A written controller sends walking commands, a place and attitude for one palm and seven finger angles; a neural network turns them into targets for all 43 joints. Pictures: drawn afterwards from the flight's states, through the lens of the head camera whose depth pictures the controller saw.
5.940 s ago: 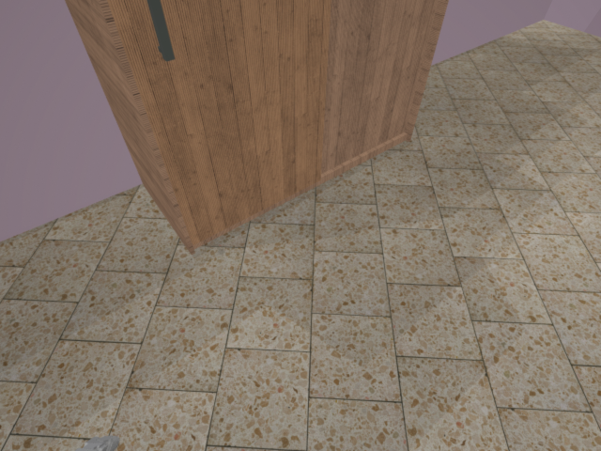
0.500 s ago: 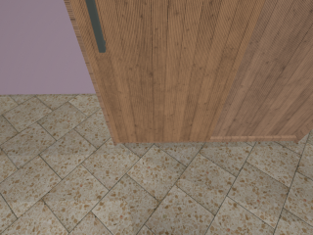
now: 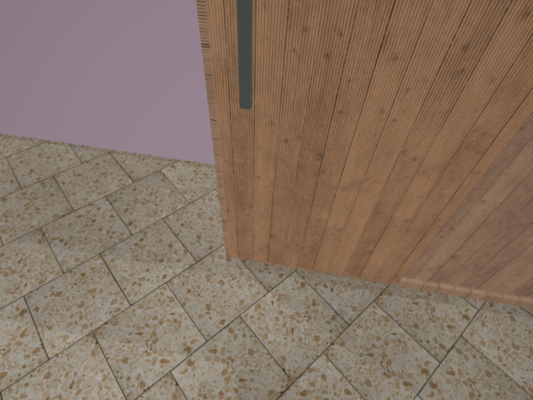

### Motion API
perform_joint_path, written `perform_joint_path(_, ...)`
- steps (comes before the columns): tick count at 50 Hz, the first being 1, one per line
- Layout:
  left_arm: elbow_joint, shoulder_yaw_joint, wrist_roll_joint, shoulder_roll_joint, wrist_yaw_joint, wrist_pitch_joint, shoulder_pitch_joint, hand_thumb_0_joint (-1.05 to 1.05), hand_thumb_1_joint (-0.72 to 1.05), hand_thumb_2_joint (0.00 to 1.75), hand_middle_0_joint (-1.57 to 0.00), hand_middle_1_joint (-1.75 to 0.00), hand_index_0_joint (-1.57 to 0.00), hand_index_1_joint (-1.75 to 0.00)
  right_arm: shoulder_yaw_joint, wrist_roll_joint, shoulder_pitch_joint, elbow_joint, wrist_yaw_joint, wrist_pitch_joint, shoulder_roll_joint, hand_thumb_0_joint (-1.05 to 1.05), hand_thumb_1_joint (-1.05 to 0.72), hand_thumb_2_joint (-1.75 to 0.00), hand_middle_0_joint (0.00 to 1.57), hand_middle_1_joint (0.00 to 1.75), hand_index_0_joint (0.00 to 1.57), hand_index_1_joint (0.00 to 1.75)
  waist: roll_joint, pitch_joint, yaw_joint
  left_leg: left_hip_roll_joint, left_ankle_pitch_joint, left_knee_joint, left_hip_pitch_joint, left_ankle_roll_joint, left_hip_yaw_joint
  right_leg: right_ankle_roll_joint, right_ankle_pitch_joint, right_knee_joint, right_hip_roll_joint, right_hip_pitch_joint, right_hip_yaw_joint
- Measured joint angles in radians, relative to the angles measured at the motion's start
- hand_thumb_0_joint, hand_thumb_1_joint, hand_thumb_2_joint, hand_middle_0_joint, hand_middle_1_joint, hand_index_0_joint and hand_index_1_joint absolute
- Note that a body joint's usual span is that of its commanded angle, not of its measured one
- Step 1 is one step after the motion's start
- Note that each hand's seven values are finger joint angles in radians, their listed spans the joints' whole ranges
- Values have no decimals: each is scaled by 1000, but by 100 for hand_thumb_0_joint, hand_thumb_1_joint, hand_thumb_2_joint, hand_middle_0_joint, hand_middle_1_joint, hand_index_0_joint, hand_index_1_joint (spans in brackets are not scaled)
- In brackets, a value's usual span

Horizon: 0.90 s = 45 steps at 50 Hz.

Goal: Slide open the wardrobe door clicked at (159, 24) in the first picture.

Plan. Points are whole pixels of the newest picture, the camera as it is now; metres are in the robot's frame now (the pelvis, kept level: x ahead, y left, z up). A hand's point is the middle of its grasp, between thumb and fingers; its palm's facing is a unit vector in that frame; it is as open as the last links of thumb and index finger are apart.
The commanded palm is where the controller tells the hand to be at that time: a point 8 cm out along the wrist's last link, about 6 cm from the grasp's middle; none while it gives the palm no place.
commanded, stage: take the last steps up to it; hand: left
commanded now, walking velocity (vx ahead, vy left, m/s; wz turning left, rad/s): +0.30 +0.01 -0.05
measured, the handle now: (247, 26) +0.70 +0.14 +0.22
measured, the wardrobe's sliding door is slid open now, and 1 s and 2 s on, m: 0.00 0.00 0.00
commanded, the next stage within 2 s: come to a stop and stand still in 0.40 s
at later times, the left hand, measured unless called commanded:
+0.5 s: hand (198, 301) +0.31 +0.18 -0.16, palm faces -0.07 -0.97 -0.22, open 7.4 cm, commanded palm none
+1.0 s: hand (158, 326) +0.26 +0.25 -0.18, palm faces +0.01 -0.98 -0.19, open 7.3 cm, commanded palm none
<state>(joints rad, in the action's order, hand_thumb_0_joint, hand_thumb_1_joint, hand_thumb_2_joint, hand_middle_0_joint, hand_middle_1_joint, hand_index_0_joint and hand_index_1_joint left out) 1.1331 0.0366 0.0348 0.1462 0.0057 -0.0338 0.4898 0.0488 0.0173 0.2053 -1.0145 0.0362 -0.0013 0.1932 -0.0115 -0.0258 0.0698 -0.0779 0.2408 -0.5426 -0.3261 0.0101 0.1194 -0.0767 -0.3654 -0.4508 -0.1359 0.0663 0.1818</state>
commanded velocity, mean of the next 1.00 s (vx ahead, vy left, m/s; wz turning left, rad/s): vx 0.01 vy -0.02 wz -0.02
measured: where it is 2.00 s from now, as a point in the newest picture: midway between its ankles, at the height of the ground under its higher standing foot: outside the picture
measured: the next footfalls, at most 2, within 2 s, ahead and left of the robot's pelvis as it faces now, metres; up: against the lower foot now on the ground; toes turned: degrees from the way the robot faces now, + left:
right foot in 0.48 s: +0.29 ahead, -0.11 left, +0.00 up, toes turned -10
left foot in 0.86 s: +0.30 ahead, +0.13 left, +0.00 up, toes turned +1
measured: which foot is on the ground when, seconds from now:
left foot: down 0.00-0.48, up 0.50-0.84, down 0.86-1.00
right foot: down 0.00-0.00, up 0.02-0.46, down 0.48-0.86, up 0.88-1.00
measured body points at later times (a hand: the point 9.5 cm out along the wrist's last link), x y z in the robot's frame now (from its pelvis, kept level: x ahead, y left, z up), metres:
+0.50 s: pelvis +0.17 +0.00 -0.01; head +0.20 -0.02 +0.44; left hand +0.31 +0.23 -0.14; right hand +0.08 -0.20 -0.17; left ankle +0.05 +0.12 -0.72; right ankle +0.25 -0.10 -0.74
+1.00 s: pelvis +0.21 +0.05 +0.01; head +0.24 +0.09 +0.45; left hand +0.26 +0.30 -0.17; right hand +0.29 -0.19 -0.12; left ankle +0.26 +0.13 -0.73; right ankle +0.18 -0.09 -0.66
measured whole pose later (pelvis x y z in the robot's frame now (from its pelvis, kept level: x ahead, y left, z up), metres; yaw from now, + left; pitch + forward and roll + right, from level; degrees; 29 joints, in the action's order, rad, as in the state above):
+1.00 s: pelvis +0.21 +0.05 +0.01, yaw -3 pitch -1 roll -2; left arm 1.02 0.07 0.02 0.23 0.02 0.06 0.21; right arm 0.02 0.02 0.14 -0.97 -0.04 0.01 0.14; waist -0.05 -0.08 0.02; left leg -0.02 0.21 -0.52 -0.30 -0.06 0.08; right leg -0.03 -0.44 -1.03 0.01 0.43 -0.01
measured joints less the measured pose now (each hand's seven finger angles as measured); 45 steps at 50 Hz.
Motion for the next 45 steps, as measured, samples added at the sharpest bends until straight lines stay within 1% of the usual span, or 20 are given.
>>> perform_joint_path(1,9,2,-4,5,-1,9,-3,0,91,90,-20,-30,-20,-30,-1,3,-11,3,-6,-17,-10,1,-91,-90,19,30,19,30,-13,-9,-6,10,-10,-15,0,-13,8,14,-45,-95,-17,33,-14)
perform_joint_path(3,21,3,-5,13,0,33,-25,0,91,90,-20,-29,-20,-30,-9,4,-23,9,-20,-41,-32,0,-91,-90,19,30,20,30,-27,-24,-14,18,33,-59,13,-33,29,47,-134,-360,-8,140,-77)
perform_joint_path(5,22,6,-6,21,-4,43,-56,1,91,90,-20,-29,-20,-30,-2,-5,-15,14,-42,-55,-47,-1,-93,-90,20,30,20,30,-27,-20,-29,22,52,-29,55,-42,46,68,-110,-571,10,252,-98)
perform_joint_path(8,-4,17,-2,37,-12,41,-125,1,91,90,-20,-29,-20,-30,-1,-4,16,7,-60,-70,-42,-2,-95,-90,20,30,20,30,-33,-11,-51,46,29,71,133,-47,59,71,-2,-664,14,371,-92)
perform_joint_path(11,-52,23,-2,49,-16,34,-200,1,91,90,-20,-29,-20,-30,-10,-5,66,-24,-64,-73,-41,-2,-95,-90,20,30,20,30,-35,1,-55,71,11,161,203,-54,63,61,77,-629,16,446,-89)
perform_joint_path(14,-95,24,-4,51,-17,32,-271,0,91,90,-20,-29,-19,-30,-15,-4,115,-58,-62,-67,-48,-1,-94,-90,20,30,20,30,-31,4,-62,88,13,216,261,-53,63,53,126,-535,15,479,-90)
perform_joint_path(18,-137,23,-7,44,-18,34,-345,0,91,90,-20,-29,-19,-30,-17,1,165,-93,-59,-56,-60,-1,-92,-90,20,30,20,30,-17,-8,-83,95,51,229,318,-40,65,58,155,-364,18,465,-90)
perform_joint_path(21,-156,19,-8,37,-19,28,-379,0,91,90,-20,-29,-19,-30,-16,6,190,-111,-58,-48,-65,0,-92,-90,20,30,20,30,3,-26,-107,79,112,187,343,-21,67,75,151,-238,37,414,-80)
perform_joint_path(23,-166,13,-6,35,-22,11,-385,0,91,90,-20,-29,-19,-30,-18,5,212,-122,-56,-43,-69,0,-91,-90,20,30,20,30,16,-34,-114,55,181,99,338,-4,65,90,188,-142,59,347,-64)
perform_joint_path(24,-168,12,-4,35,-20,-4,-387,0,91,90,-20,-29,-20,-30,-18,0,219,-129,-54,-40,-72,0,-91,-90,20,30,20,30,19,-37,-114,39,220,0,304,-3,61,107,212,-135,65,333,-62)
perform_joint_path(25,-166,11,-6,29,-17,-17,-389,0,91,90,-20,-29,-20,-30,-18,-4,211,-134,-52,-32,-71,0,-91,-90,20,30,20,30,30,-48,-114,26,256,-147,247,-6,34,119,191,-168,75,336,-54)
perform_joint_path(27,-160,3,-13,17,-12,-27,-380,0,91,90,-20,-29,-20,-30,-16,-10,186,-134,-51,-16,-65,0,-91,-90,20,30,20,30,41,-61,-111,28,283,-418,125,-8,-27,132,147,-182,88,316,-44)
perform_joint_path(29,-146,-5,-14,1,-1,-17,-360,0,91,90,-20,-29,-20,-30,-13,-11,155,-122,-56,-6,-55,0,-91,-90,20,30,20,30,47,-61,-105,26,246,-534,29,-2,-54,127,147,-138,99,281,-43)
perform_joint_path(31,-131,-3,-16,-10,15,-3,-340,-1,92,90,-20,-29,-20,-30,-12,-13,119,-99,-61,3,-47,0,-91,-90,20,30,20,30,48,-54,-101,20,217,-496,-30,11,-66,122,165,-89,106,256,-46)
perform_joint_path(35,-123,5,-9,13,26,27,-325,-2,95,90,-21,-30,-20,-30,-7,-16,50,-49,-64,22,-42,0,-91,-90,19,30,19,30,35,-51,-81,22,188,-338,-79,29,-81,118,169,-59,104,238,-53)
perform_joint_path(39,-126,12,-5,30,25,51,-315,-1,93,90,-20,-30,-20,-30,5,-14,-16,-13,-65,39,-21,1,-93,-90,19,30,20,30,22,-66,-60,39,170,-270,-85,37,-81,99,155,-78,95,233,-59)
perform_joint_path(41,-128,17,-4,40,26,62,-307,-1,93,90,-20,-30,-20,-30,8,-14,-37,4,-63,36,-14,1,-93,-90,19,30,20,30,9,-69,-56,46,118,-191,-54,36,-72,85,142,-102,87,238,-61)
perform_joint_path(42,-130,19,-6,46,25,68,-301,-1,92,90,-20,-30,-20,-30,8,-14,-42,13,-62,32,-11,0,-93,-90,19,30,20,30,4,-67,-55,46,62,-123,-24,34,-66,76,131,-123,85,244,-62)
perform_joint_path(43,-131,21,-9,53,25,74,-296,0,92,90,-20,-30,-20,-30,8,-11,-46,20,-62,26,-11,0,-92,-90,19,30,19,30,-6,-65,-55,50,14,-86,-10,9,-61,67,117,-150,78,255,-64)
perform_joint_path(45,-129,25,-14,67,27,90,-294,0,92,90,-20,-29,-20,-30,2,-5,-56,31,-62,21,-21,0,-92,-90,19,30,19,30,-30,-69,-47,59,20,-94,-9,-44,-45,60,-35,-261,85,291,-105)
